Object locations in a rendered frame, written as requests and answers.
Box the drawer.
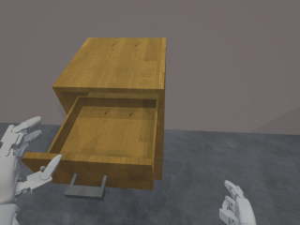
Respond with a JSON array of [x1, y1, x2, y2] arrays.
[[22, 96, 159, 190]]

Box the left robot hand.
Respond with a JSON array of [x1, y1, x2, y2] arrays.
[[0, 116, 63, 205]]

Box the right robot hand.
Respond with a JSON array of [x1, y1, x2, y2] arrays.
[[219, 180, 257, 225]]

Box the handle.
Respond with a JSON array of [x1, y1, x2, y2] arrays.
[[64, 173, 108, 201]]

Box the cabinet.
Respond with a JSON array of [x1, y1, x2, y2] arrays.
[[52, 37, 167, 180]]

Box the left robot forearm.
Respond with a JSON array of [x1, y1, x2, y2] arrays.
[[0, 203, 20, 225]]

